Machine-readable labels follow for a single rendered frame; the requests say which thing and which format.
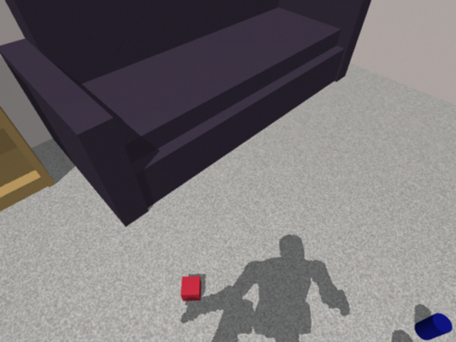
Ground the bookshelf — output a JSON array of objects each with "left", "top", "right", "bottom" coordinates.
[{"left": 0, "top": 106, "right": 56, "bottom": 211}]

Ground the sofa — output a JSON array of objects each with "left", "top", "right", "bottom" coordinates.
[{"left": 0, "top": 0, "right": 371, "bottom": 227}]

